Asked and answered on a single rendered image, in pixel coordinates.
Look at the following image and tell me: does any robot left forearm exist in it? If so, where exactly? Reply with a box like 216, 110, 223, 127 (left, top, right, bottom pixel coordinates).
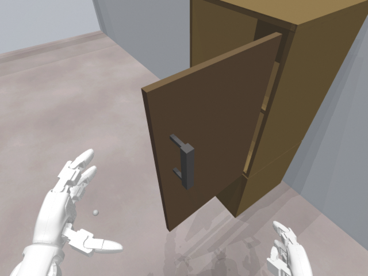
10, 243, 65, 276

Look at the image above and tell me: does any left robot hand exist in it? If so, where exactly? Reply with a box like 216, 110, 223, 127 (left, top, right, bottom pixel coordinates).
32, 149, 123, 258

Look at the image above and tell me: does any handle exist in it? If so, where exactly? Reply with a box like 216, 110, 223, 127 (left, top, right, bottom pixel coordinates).
170, 134, 194, 190

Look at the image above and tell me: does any cupboard door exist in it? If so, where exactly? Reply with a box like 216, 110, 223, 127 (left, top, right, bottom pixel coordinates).
141, 32, 282, 232

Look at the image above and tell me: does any right robot hand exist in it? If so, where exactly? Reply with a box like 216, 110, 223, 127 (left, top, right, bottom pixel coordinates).
267, 221, 313, 276

